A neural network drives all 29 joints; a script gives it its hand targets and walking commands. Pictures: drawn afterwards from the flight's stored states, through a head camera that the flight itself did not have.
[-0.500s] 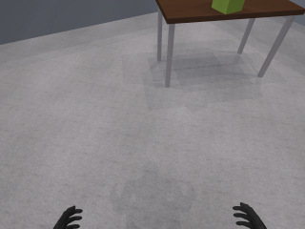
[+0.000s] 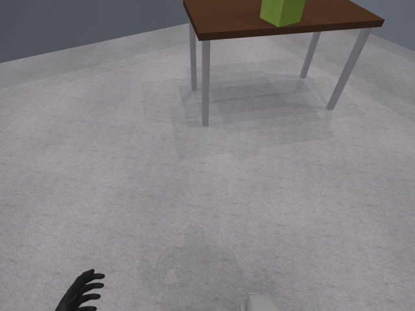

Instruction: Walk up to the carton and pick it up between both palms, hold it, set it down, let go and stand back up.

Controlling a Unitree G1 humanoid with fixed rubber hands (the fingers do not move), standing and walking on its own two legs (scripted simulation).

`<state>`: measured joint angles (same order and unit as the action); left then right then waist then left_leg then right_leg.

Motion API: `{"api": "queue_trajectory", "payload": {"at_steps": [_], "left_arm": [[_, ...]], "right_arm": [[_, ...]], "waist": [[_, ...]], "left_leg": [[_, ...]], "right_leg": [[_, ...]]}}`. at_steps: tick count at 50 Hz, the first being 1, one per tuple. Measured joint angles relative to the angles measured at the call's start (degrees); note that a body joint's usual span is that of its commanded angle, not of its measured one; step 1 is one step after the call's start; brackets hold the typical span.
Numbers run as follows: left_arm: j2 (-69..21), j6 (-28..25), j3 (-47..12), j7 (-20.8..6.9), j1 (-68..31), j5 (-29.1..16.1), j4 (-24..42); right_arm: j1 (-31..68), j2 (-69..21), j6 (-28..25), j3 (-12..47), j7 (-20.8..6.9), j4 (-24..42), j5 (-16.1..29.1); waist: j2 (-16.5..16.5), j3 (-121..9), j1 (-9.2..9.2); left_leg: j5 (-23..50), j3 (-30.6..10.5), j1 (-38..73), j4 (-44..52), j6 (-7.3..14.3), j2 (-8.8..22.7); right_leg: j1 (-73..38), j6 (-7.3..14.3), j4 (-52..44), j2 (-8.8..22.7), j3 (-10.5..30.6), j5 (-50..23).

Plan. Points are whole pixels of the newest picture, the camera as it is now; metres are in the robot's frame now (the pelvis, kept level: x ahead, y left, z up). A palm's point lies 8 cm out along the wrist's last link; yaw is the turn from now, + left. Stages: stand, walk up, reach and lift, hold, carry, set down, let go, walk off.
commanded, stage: walk up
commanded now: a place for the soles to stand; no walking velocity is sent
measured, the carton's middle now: out of the picture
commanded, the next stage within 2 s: none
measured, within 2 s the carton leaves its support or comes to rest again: neither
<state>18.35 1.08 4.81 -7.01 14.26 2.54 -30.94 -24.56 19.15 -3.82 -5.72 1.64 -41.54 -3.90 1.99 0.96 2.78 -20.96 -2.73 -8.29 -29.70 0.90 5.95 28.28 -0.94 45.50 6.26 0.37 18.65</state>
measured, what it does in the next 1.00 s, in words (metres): walks ahead: right foot, then left foot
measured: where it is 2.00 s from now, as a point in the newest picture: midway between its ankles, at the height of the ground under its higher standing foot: (266, 186)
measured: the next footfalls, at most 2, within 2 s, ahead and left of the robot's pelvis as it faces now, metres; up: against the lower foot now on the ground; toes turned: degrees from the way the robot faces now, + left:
right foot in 0.06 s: +0.13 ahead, -0.18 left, +0.00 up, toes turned -4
left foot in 0.48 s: +0.35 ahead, +0.02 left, +0.00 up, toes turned +8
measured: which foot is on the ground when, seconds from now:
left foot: down 0.00-0.04, up 0.06-0.46, down 0.48-0.92, up 0.94-1.00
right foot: up 0.00-0.04, down 0.06-0.48, up 0.50-0.90, down 0.92-1.00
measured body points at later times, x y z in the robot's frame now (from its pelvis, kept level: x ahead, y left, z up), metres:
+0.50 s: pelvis +0.21 -0.09 -0.02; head +0.22 -0.07 +0.43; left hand +0.15 +0.19 -0.14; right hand +0.43 -0.31 -0.07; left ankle +0.31 +0.01 -0.73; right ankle +0.10 -0.18 -0.72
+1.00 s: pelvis +0.44 -0.23 -0.02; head +0.45 -0.25 +0.43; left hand +0.56 +0.05 -0.10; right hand +0.53 -0.52 -0.13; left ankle +0.34 -0.04 -0.66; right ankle +0.53 -0.35 -0.73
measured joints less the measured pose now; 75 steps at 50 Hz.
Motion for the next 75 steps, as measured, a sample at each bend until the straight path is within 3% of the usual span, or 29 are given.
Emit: {"api": "queue_trajectory", "payload": {"at_steps": [3,5,7,9,15,22,24,26,28,30,36,39,43,45,47,49,52,58,64,67,69,72,75], "left_arm": [[0.32,-1.58,-0.03,1.06,1.13,0.02,0.23],[0.03,-2.75,-1.04,2.4,2.08,0.18,-1.0],[-0.49,-2.89,-1.99,3.66,4.36,-0.31,-3.37],[-0.78,-2.54,-2.2,4.63,6.78,-0.1,-5.47],[-0.31,-3.11,-2.39,5.35,11.66,0.65,-9.37],[0.85,-2.34,-2.54,4.95,14.62,0.2,-10.74],[0.92,-1.85,-2.99,4.93,15.83,0.16,-10.26],[0.59,-0.95,-3.37,4.77,15.13,0.33,-9.67],[0.54,0.3,-3.54,4.53,13.37,0.71,-8.16],[0.92,1.02,-3.08,4.1,10.71,0.97,-6.18],[1.07,0.81,-1.89,1.47,2.41,0.53,-1.99],[0.19,0.44,-1.88,0.66,-0.45,0.28,-1.44],[-0.78,-0.36,-1.67,0.35,-2.01,0.12,-1.39],[-0.79,-1.1,-1.51,0.78,-1.59,0.17,-1.06],[-1.13,-2.31,-1.44,1.89,-1.27,0.37,-1.28],[-1.45,-2.43,-2.24,3.16,0.0,-0.12,-2.32],[-1.53,-1.85,-2.47,4.6,3.03,-0.46,-4.42],[-0.66,-2.04,-2.28,5.1,8.81,0.35,-7.43],[0.25,-1.26,-2.5,4.56,12.12,0.19,-8.99],[0.48,-0.62,-3.14,4.25,13.76,0.21,-8.85],[0.21,0.26,-3.47,4.07,13.17,0.57,-8.49],[0.65,2.11,-3.38,4.0,10.1,1.31,-6.58],[1.3,2.22,-2.6,3.36,5.92,1.21,-4.1]], "right_arm": [[0.13,0.8,0.93,0.12,-0.37,1.06,-0.09],[0.66,0.52,2.04,0.41,-0.54,1.93,0.25],[2.19,-0.29,2.85,1.27,-0.52,3.32,0.78],[4.44,-1.15,2.99,1.87,-0.79,4.75,1.44],[9.06,-3.18,2.27,1.99,-2.41,8.3,2.19],[12.33,-5.45,1.7,2.17,-2.01,10.6,1.8],[12.14,-5.33,0.9,2.35,-1.3,12.11,1.33],[11.56,-5.18,0.41,2.51,-0.08,12.5,0.27],[9.28,-4.9,0.91,2.76,1.3,11.2,0.48],[6.57,-4.73,1.06,2.81,1.96,9.11,0.71],[1.45,-2.9,-0.72,2.31,1.03,3.79,0.78],[0.3,-1.88,-1.38,2.03,0.62,2.69,0.65],[-0.69,-0.95,-1.08,1.61,0.2,2.8,0.36],[-1.42,-0.72,-0.36,1.49,0.14,3.28,0.23],[-1.23,-0.31,0.7,1.5,-0.04,3.67,0.22],[-0.15,-0.64,1.99,1.88,-0.08,4.7,1.06],[2.67,-1.55,2.61,2.41,-0.16,6.5,2.01],[6.71,-3.12,2.41,2.41,-1.06,8.25,2.41],[9.51,-4.98,1.9,2.35,-0.99,9.33,2.42],[9.47,-5.09,0.9,2.31,-0.22,11.2,1.98],[9.03,-4.93,0.58,2.41,1.01,11.5,0.83],[6.06,-4.92,1.11,2.55,2.53,9.49,0.77],[3.12,-4.68,0.71,2.7,2.31,6.87,0.74]], "waist": [[-0.97,-0.35,-0.44],[-2.4,0.18,-1.77],[-3.16,-0.12,-3.21],[-3.56,0.0,-4.43],[-3.26,0.97,-7.75],[-0.81,2.64,-9.63],[-0.27,2.35,-9.26],[0.46,3.22,-7.09],[0.67,3.45,-5.52],[1.44,3.56,-4.14],[2.71,3.64,-1.01],[2.0,3.5,-0.12],[0.9,2.95,0.69],[0.37,2.22,0.62],[-1.38,2.77,-0.67],[-2.05,3.06,-2.15],[-2.8,3.22,-4.05],[-2.76,2.24,-7.36],[-0.91,2.73,-9.2],[-0.13,2.23,-8.4],[0.47,2.91,-6.45],[1.35,3.6,-4.36],[2.74,4.28,-2.68]], "left_leg": [[-8.54,-1.33,-2.09,-9.63,1.65,1.93],[-13.42,-4.66,-7.43,-24.79,2.04,-0.04],[-10.99,-4.3,-13.22,-37.1,1.51,-3.13],[-6.02,-0.98,-17.8,-40.9,0.76,-4.16],[3.85,4.53,-24.15,-25.36,-0.75,-4.26],[10.93,7.51,-19.05,-6.3,1.29,-5.35],[10.54,7.57,-15.52,-2.98,3.01,-6.46],[9.58,7.18,-16.71,-8.36,3.38,-6.88],[6.67,6.51,-15.5,-10.92,3.04,-6.17],[5.65,6.1,-12.36,-9.39,1.98,-5.24],[5.35,5.83,-3.93,-1.55,0.32,-3.0],[4.07,5.5,-1.32,0.34,-0.07,-1.63],[-0.02,5.1,1.64,-0.53,-1.39,0.71],[-3.44,4.53,2.12,-3.47,-1.51,2.22],[-7.27,2.06,-1.21,-14.5,0.12,3.95],[-10.11,-1.63,-7.5,-30.09,0.51,0.53],[-5.63,-0.01,-15.59,-40.86,0.51,-2.48],[0.13,4.94,-22.27,-26.73,-0.6,-3.75],[7.27,7.35,-19.24,-10.44,0.82,-5.05],[9.99,7.58,-14.74,-4.73,2.72,-6.47],[8.87,7.18,-15.5,-9.31,2.84,-6.48],[4.54,6.16,-12.87,-10.55,1.72,-5.24],[4.84,5.69,-8.7,-6.7,0.02,-3.94]], "right_leg": [[-4.75,0.99,-4.8,-0.82,-1.7,-1.18],[-3.99,0.83,0.89,-1.77,-3.43,0.32],[-6.39,1.86,0.42,-2.12,-4.8,2.74],[-10.32,2.88,-3.73,-2.46,-5.91,2.26],[-19.85,4.03,-16.38,-4.33,-8.37,-0.2],[-26.31,3.58,-17.31,-6.06,-9.66,5.52],[-25.34,3.5,-11.28,-5.75,-9.46,9.99],[-19.83,2.86,4.44,-5.49,-7.46,12.35],[-12.78,1.95,20.2,-6.6,-4.54,10.26],[-6.35,0.89,27.68,-6.02,-2.9,5.95],[6.0,-1.4,18.56,-0.09,1.04,-2.9],[7.06,-1.14,8.31,2.09,0.91,-6.87],[2.75,0.26,-3.16,2.54,-0.79,-9.12],[-1.61,1.36,-7.26,1.62,-2.47,-7.52],[-2.19,0.99,-4.51,-0.35,-3.77,-6.85],[-2.52,1.35,-1.06,-0.9,-4.49,-3.05],[-7.19,2.71,-4.69,-1.62,-6.09,-1.96],[-15.47,4.54,-13.96,-3.95,-8.88,-1.93],[-20.83,4.68,-14.64,-5.81,-10.33,2.83],[-20.48,4.35,-8.32,-5.81,-10.58,8.45],[-15.75,2.8,5.23,-5.75,-8.65,11.41],[-6.79,0.94,23.45,-6.2,-4.81,8.46],[0.29,-0.86,25.63,-3.96,-1.57,3.4]]}}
